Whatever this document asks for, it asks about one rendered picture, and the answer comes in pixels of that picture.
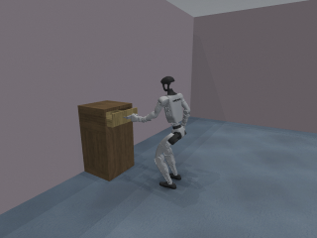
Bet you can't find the humanoid robot torso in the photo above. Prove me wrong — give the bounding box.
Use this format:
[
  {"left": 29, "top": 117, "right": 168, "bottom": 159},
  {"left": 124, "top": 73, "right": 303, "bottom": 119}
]
[{"left": 163, "top": 94, "right": 185, "bottom": 140}]

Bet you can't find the robot left forearm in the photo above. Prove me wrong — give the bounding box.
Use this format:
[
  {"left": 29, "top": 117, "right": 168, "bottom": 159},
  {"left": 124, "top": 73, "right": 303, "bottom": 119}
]
[{"left": 137, "top": 112, "right": 155, "bottom": 123}]

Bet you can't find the robot right upper arm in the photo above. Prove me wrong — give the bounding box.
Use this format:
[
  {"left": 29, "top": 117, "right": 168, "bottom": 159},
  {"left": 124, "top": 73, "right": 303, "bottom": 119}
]
[{"left": 177, "top": 93, "right": 191, "bottom": 115}]

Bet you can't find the left robot hand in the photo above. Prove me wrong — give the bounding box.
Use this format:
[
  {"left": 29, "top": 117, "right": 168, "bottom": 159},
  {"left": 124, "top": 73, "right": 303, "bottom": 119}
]
[{"left": 131, "top": 113, "right": 139, "bottom": 122}]

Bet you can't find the drawer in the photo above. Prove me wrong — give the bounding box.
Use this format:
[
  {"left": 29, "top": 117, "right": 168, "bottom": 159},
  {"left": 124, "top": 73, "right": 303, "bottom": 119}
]
[{"left": 106, "top": 107, "right": 138, "bottom": 128}]

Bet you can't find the cabinet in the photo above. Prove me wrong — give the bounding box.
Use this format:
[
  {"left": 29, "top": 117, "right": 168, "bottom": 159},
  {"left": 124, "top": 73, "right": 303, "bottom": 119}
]
[{"left": 77, "top": 100, "right": 135, "bottom": 181}]

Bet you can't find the robot right forearm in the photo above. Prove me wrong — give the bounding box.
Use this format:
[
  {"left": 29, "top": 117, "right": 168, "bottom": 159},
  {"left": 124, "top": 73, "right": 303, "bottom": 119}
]
[{"left": 180, "top": 112, "right": 190, "bottom": 128}]

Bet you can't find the robot left shin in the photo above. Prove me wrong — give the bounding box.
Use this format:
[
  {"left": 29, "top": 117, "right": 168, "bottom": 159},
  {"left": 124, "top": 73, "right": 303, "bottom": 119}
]
[{"left": 155, "top": 156, "right": 172, "bottom": 184}]

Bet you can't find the robot left upper arm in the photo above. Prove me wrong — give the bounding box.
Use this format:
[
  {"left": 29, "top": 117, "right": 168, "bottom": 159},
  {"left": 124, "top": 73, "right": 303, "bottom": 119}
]
[{"left": 153, "top": 96, "right": 169, "bottom": 119}]

